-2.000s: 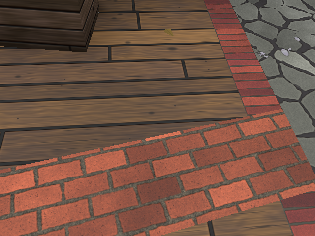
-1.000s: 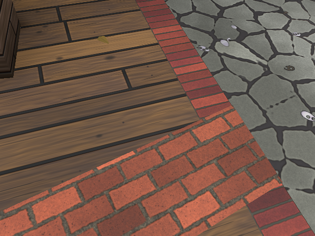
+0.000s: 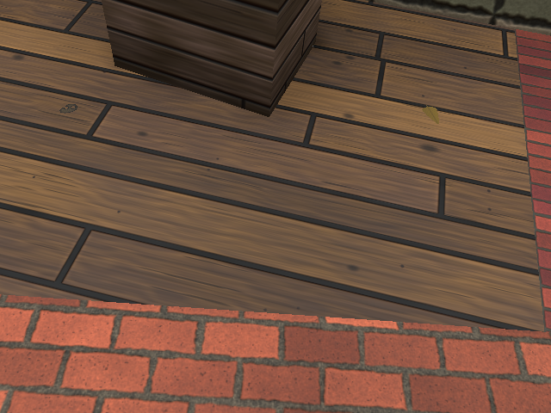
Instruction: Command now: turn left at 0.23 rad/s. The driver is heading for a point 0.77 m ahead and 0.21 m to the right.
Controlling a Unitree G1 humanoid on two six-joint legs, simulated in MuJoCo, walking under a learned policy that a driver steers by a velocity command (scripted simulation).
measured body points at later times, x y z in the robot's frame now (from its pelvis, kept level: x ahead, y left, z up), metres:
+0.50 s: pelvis +0.02 -0.03 -0.01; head +0.02 -0.03 +0.44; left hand +0.14 +0.23 -0.12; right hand +0.14 -0.29 -0.12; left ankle +0.01 +0.09 -0.74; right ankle +0.01 -0.15 -0.74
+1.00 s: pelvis +0.07 +0.00 -0.01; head +0.08 +0.02 +0.44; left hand +0.12 +0.27 -0.15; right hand +0.13 -0.28 -0.13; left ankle +0.04 +0.09 -0.74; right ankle +0.00 -0.14 -0.71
